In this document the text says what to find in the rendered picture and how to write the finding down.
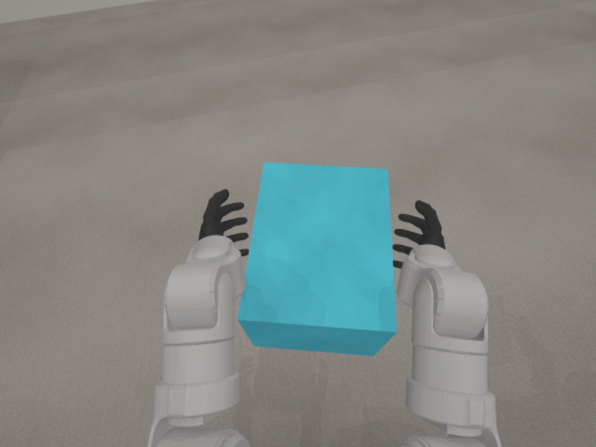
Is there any carton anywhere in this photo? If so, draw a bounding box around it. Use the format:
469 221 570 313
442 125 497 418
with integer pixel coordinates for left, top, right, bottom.
237 162 397 356

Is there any robot right forearm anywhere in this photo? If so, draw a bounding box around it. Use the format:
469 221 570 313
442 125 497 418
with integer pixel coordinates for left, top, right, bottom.
397 244 501 447

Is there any robot left hand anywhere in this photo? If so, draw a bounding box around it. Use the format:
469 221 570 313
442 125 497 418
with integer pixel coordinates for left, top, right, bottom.
198 189 249 256

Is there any robot left forearm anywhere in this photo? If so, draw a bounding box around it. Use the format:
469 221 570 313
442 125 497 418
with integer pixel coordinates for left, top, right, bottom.
147 236 246 447

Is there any robot right hand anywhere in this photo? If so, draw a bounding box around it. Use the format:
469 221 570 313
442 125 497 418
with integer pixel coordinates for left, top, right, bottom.
392 200 445 268

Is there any left robot upper arm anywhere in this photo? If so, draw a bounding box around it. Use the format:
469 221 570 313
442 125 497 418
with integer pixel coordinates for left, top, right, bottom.
155 427 250 447

